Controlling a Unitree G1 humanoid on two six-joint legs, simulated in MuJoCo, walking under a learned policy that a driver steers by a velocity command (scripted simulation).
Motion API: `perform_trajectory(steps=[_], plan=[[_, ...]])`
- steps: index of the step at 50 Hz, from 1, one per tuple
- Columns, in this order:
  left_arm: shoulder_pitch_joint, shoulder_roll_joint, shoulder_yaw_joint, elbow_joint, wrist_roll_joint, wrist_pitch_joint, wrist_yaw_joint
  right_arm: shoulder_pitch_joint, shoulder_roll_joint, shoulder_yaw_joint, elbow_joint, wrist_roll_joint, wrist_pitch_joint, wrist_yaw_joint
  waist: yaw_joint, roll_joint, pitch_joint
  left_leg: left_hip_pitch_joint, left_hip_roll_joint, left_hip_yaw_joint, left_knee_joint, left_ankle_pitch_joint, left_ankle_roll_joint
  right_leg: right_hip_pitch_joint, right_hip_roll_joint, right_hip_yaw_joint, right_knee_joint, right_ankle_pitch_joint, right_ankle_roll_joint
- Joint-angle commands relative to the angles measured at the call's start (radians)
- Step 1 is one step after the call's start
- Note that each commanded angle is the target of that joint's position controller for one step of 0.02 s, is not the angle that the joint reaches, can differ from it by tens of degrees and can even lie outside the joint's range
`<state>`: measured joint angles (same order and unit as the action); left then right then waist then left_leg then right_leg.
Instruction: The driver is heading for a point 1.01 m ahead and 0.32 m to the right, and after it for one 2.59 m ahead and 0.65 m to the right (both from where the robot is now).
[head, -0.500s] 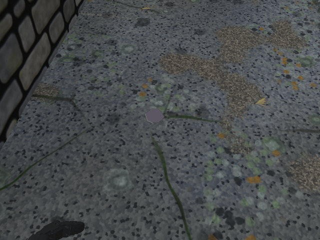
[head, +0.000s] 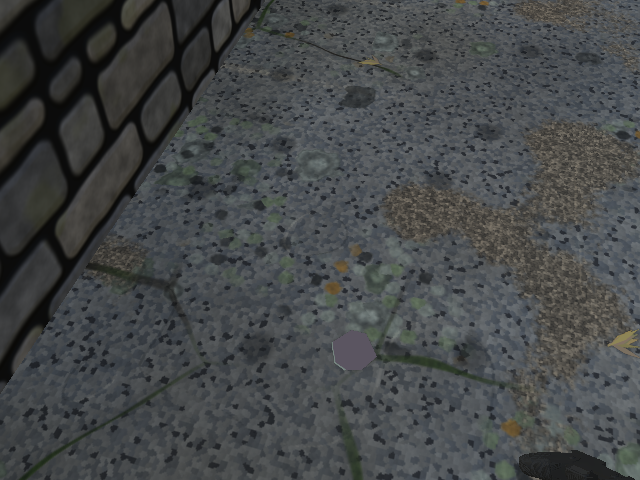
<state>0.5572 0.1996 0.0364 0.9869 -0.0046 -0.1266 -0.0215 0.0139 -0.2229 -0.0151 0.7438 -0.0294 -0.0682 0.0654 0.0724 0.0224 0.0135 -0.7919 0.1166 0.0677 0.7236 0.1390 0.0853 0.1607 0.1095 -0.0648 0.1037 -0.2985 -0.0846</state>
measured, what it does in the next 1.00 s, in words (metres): walks ahead, turning right: left foot, then right foot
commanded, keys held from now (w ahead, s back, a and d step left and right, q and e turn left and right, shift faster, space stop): w+shift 0.30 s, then w+e+shift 0.66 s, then e+shift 0.04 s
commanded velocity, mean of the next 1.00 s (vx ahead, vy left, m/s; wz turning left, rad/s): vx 0.99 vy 0.00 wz -0.47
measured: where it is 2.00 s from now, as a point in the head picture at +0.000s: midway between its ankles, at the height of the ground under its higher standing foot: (455, 214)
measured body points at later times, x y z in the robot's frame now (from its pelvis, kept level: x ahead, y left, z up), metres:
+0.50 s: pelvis +0.48 +0.01 -0.01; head +0.51 +0.00 +0.44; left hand +0.72 +0.21 -0.10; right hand +0.37 -0.23 -0.14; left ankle +0.30 +0.08 -0.73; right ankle +0.72 -0.12 -0.67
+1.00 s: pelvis +0.96 -0.09 -0.01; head +1.00 -0.12 +0.44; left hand +1.03 +0.20 -0.13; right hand +1.15 -0.39 -0.05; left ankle +1.22 -0.05 -0.71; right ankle +0.75 -0.06 -0.73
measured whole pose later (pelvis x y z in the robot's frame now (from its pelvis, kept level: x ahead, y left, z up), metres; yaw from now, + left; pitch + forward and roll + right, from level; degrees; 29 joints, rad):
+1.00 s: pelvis +0.96 -0.09 -0.01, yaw -30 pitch +3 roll +1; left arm 0.49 0.31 0.08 0.91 -0.01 -0.08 -0.01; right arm -0.09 -0.25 0.05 0.59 -0.04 -0.09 0.01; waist 0.16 0.00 0.04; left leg -0.64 0.05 -0.06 0.51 0.04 -0.01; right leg 0.13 0.17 0.30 0.32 -0.42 -0.17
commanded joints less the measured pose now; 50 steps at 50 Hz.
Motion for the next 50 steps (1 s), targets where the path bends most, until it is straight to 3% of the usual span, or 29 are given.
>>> perform_trajectory(steps=[1, 3, 5, 6, 7, 8, 9, 11, 12, 13, 15, 17, 19, 22, 26, 28, 29, 30, 31, 32, 33, 34, 36, 37, 39, 42, 46, 48, 50], plan=[[-0.006, 0.151, 0.015, -0.039, -0.002, -0.02, 0.015, -0.123, -0.046, 0.003, -0.071, 0.008, -0.011, -0.003, -0.036, -0.044, 0.14, 0.206, -0.082, 0.076, -0.148, 0.05, 0.033, -0.148, -0.251, 0.044, -0.102, 0.774, -0.059], [-0.008, 0.203, 0.02, -0.03, 0.018, -0.007, 0.029, -0.08, -0.083, -0.008, -0.063, 0.007, -0.011, -0.018, -0.075, -0.102, 0.058, 0.288, -0.159, 0.096, -0.172, -0.08, 0.055, -0.002, -0.284, 0.032, 0.056, 1.183, -0.043], [-0.033, 0.25, 0.032, -0.018, 0.048, 0.024, 0.05, 0.187, -0.15, -0.036, 0.012, 0.01, -0.01, -0.044, -0.206, -0.155, -0.099, 0.539, -0.208, 0.066, -0.177, -0.239, 0.09, 0.036, -0.316, 0.028, 0.42, 1.364, -0.039], [-0.079, 0.254, 0.036, -0.027, 0.051, 0.036, 0.053, 0.398, -0.187, -0.056, 0.079, 0.003, -0.008, -0.061, -0.305, -0.138, -0.19, 0.773, -0.174, 0.037, -0.217, -0.266, 0.114, -0.075, -0.293, 0.007, 0.702, 1.224, -0.041], [-0.086, 0.176, 0.02, -0.055, 0.053, 0.031, 0.045, 0.565, -0.27, -0.082, 0.108, -0.018, -0.004, -0.08, -0.331, -0.032, -0.305, 1.028, 0.045, -0.196, -0.146, -0.556, 0.142, -0.323, -0.21, 0.006, 1.079, 0.751, -0.059], [0.038, 0.041, -0.007, -0.092, -0.016, 0.009, 0.012, 0.5, -0.302, -0.096, 0.108, -0.029, -0.005, -0.066, -0.17, 0.308, -0.406, 1.272, 0.282, -0.843, -0.355, -0.823, 0.289, -0.765, -0.009, 0.108, 1.436, -0.132, -0.014], [-0.082, 0.141, 0.007, -0.104, -0.01, 0.001, 0.024, 0.416, -0.229, -0.094, 0.103, -0.012, -0.006, -0.049, -0.194, 0.119, -0.292, 1.2, 0.229, -0.843, -0.451, -0.808, 0.258, -0.903, -0.081, 0.171, 1.446, -0.06, -0.052], [-0.229, 0.13, 0.002, -0.143, 0.002, -0.003, 0.021, 0.334, -0.118, -0.069, 0.131, -0.012, -0.026, -0.042, -0.134, -0.072, -0.067, 0.883, 0.172, -0.556, -0.496, -0.55, 0.206, -0.875, -0.164, 0.159, 1.312, 0.053, -0.057], [-0.255, 0.106, -0.002, -0.154, 0.024, 0.011, 0.012, 0.321, -0.08, -0.056, 0.146, -0.012, -0.034, -0.046, -0.093, -0.087, -0.018, 0.759, 0.114, -0.461, -0.516, -0.502, 0.164, -0.827, -0.192, 0.17, 1.26, 0.059, -0.051], [-0.218, 0.078, -0.01, -0.156, 0.039, 0.029, -0.003, 0.323, -0.065, -0.046, 0.165, -0.007, -0.041, -0.052, -0.049, -0.036, -0.007, 0.681, 0.097, -0.412, -0.544, -0.512, 0.153, -0.787, -0.207, 0.167, 1.221, 0.057, -0.035], [-0.269, 0.057, -0.019, -0.18, 0.053, 0.052, -0.02, 0.353, -0.068, -0.043, 0.193, 0.016, -0.059, -0.053, -0.028, -0.009, 0.065, 0.598, 0.066, -0.337, -0.607, -0.486, 0.146, -0.829, -0.246, 0.145, 1.152, 0.061, -0.003], [-0.377, 0.07, -0.024, -0.219, 0.043, 0.06, -0.029, 0.367, -0.103, -0.049, 0.193, 0.015, -0.074, -0.048, -0.042, -0.023, 0.121, 0.562, 0.043, -0.21, -0.669, -0.365, 0.122, -0.895, -0.246, 0.119, 1.046, 0.163, 0.01], [-0.476, 0.076, -0.03, -0.254, 0.029, 0.056, -0.032, 0.383, -0.101, -0.044, 0.196, 0.016, -0.086, -0.04, -0.062, -0.019, 0.155, 0.535, -0.009, -0.063, -0.689, -0.152, 0.078, -0.862, -0.22, 0.084, 0.857, 0.311, 0.005], [-0.583, 0.063, -0.042, -0.282, 0.016, 0.049, -0.048, 0.442, -0.112, -0.036, 0.213, 0.035, -0.104, -0.045, -0.095, -0.022, 0.158, 0.573, -0.003, 0.051, -0.749, 0.123, 0.014, -0.722, -0.173, -0.029, 0.626, 0.521, -0.035], [-0.566, 0.122, -0.03, -0.257, 0.026, 0.046, -0.043, 0.485, -0.177, -0.037, 0.218, 0.013, -0.082, -0.085, -0.072, 0.065, 0.068, 0.917, 0.042, 0.141, -0.571, 0.786, -0.051, -0.684, -0.047, -0.133, 0.522, 0.444, -0.085], [-0.361, 0.174, -0.008, -0.203, 0.027, 0.047, -0.034, 0.464, -0.23, -0.051, 0.208, -0.01, -0.044, -0.113, 0.044, 0.113, -0.059, 0.962, 0.076, 0.149, -0.224, 1.025, -0.065, -0.481, 0.027, -0.142, 0.518, 0.309, -0.111], [-0.14, 0.219, 0.016, -0.137, 0.024, 0.051, -0.027, 0.405, -0.254, -0.06, 0.187, -0.021, -0.027, -0.12, 0.147, 0.121, -0.163, 0.914, 0.09, 0.137, 0.059, 1.021, -0.06, -0.286, 0.028, -0.102, 0.503, 0.263, -0.143], [0.033, 0.258, 0.046, -0.095, 0.027, 0.06, -0.013, 0.351, -0.27, -0.069, 0.174, -0.023, -0.021, -0.118, 0.233, 0.103, -0.21, 0.756, 0.041, 0.141, 0.425, 0.75, -0.046, -0.094, -0.023, 0.002, 0.455, 0.159, -0.182], [-0.027, 0.332, 0.076, -0.091, 0.021, 0.081, 0.003, 0.348, -0.127, -0.041, 0.113, -0.03, -0.052, -0.091, 0.088, -0.227, -0.19, 0.33, -0.141, 0.088, 0.791, -0.475, -0.071, 0.145, -0.221, 0.325, 0.532, 0.337, -0.239], [-0.077, 0.391, 0.096, -0.115, 0.031, 0.091, 0.001, 0.371, -0.116, -0.025, 0.024, 0.031, -0.069, -0.078, 0.037, -0.298, -0.361, -0.021, -0.201, -0.118, 1.016, -0.627, -0.098, 0.374, -0.373, 0.832, 0.314, 0.087, -0.462], [-0.103, 0.323, 0.092, -0.132, 0.03, 0.09, 0.009, 0.274, -0.151, -0.016, 0.012, 0.016, -0.085, -0.08, 0.057, -0.054, -0.259, -0.094, -0.125, -0.174, 0.926, -0.521, -0.066, 0.298, -0.368, 0.845, 0.188, 0.004, -0.408], [-0.13, 0.253, 0.078, -0.112, 0.024, 0.089, 0.013, 0.23, -0.154, -0.015, -0.001, 0.008, -0.094, -0.074, 0.01, 0.052, -0.121, -0.055, -0.083, -0.171, 0.789, -0.465, -0.055, 0.103, -0.335, 0.753, 0.144, 0.011, -0.346], [-0.172, 0.207, 0.062, -0.111, 0.02, 0.07, 0.023, 0.189, -0.122, -0.003, -0.022, -0.034, -0.065, -0.068, -0.075, 0.114, -0.009, 0.067, -0.035, -0.167, 0.649, -0.48, -0.082, -0.181, -0.248, 0.61, 0.127, 0.159, -0.29], [-0.186, 0.191, 0.052, -0.111, 0.012, 0.059, 0.025, 0.199, -0.111, 0.002, -0.024, -0.051, -0.041, -0.063, -0.108, 0.107, 0.02, 0.107, -0.017, -0.156, 0.603, -0.493, -0.101, -0.282, -0.21, 0.557, 0.113, 0.185, -0.278], [-0.185, 0.216, 0.054, -0.123, 0.0, 0.037, 0.021, 0.143, -0.101, 0.009, -0.066, -0.057, -0.013, -0.054, -0.115, 0.069, 0.06, 0.15, 0.006, -0.117, 0.443, -0.498, -0.133, -0.432, -0.159, 0.495, 0.072, 0.199, -0.27], [-0.151, 0.235, 0.063, -0.132, 0.003, 0.027, 0.016, -0.057, -0.087, 0.028, -0.156, -0.032, -0.013, -0.04, -0.055, 0.005, 0.115, 0.227, -0.019, -0.059, 0.135, -0.22, -0.15, -0.536, -0.095, 0.439, 0.041, 0.369, -0.222], [-0.063, 0.261, 0.079, -0.121, -0.009, 0.033, 0.008, -0.145, -0.102, 0.031, -0.202, -0.006, -0.018, -0.042, 0.029, -0.066, 0.051, 0.294, -0.09, -0.049, -0.091, -0.02, -0.113, -0.346, -0.111, 0.457, 0.104, 0.64, -0.149], [-0.089, 0.274, 0.083, -0.129, -0.007, 0.037, 0.017, -0.125, -0.124, 0.026, -0.211, -0.004, -0.021, -0.05, 0.007, -0.071, 0.022, 0.397, -0.122, -0.063, -0.203, -0.052, -0.095, -0.284, -0.115, 0.461, 0.183, 0.753, -0.115], [-0.118, 0.328, 0.097, -0.135, 0.0, 0.038, 0.021, 0.067, -0.201, -0.006, -0.165, -0.006, -0.034, -0.075, -0.085, -0.077, -0.096, 0.648, -0.166, -0.082, -0.254, -0.101, -0.075, -0.253, -0.085, 0.467, 0.48, 0.979, -0.047]])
